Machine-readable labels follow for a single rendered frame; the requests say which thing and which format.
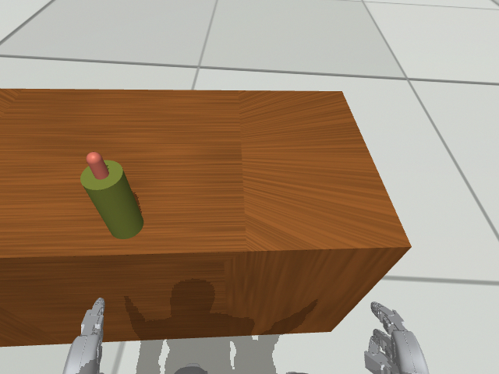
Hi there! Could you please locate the right robot hand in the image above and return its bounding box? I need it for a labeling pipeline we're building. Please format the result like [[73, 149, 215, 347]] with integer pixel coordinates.
[[364, 302, 429, 374]]

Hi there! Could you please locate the bottle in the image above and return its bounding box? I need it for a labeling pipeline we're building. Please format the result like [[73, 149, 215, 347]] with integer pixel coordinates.
[[80, 152, 143, 239]]

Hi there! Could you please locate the left robot hand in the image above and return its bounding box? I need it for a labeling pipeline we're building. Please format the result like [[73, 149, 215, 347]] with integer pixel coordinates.
[[63, 298, 104, 374]]

